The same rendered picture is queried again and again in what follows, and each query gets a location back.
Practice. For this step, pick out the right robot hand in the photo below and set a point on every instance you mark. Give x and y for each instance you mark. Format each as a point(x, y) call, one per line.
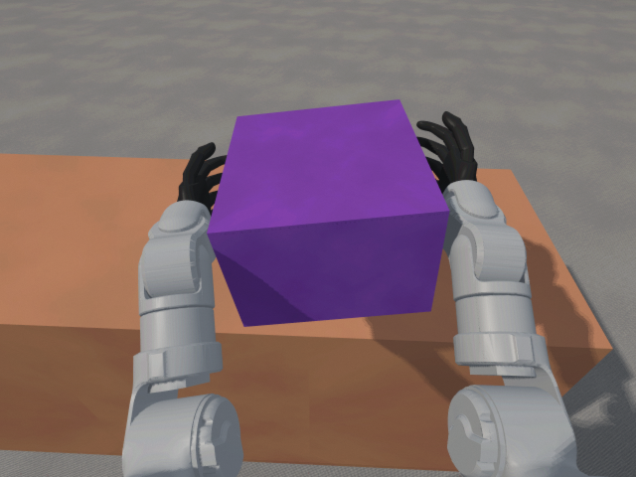
point(457, 155)

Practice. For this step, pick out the left robot forearm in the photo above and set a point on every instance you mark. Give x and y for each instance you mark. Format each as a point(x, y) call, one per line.
point(178, 347)

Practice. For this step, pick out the right robot forearm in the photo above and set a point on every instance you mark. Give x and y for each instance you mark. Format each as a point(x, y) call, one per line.
point(491, 287)

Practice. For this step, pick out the carton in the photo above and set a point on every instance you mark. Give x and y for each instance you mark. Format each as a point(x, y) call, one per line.
point(328, 213)

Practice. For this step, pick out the left robot hand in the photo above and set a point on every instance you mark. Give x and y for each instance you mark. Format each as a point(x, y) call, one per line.
point(196, 185)

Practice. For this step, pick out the robot left upper arm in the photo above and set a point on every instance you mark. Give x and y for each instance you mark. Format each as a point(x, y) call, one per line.
point(195, 436)

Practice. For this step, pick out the pedestal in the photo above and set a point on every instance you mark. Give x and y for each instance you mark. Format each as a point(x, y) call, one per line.
point(361, 392)

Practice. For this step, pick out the robot right upper arm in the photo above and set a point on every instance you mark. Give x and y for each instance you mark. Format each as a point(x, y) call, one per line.
point(506, 431)

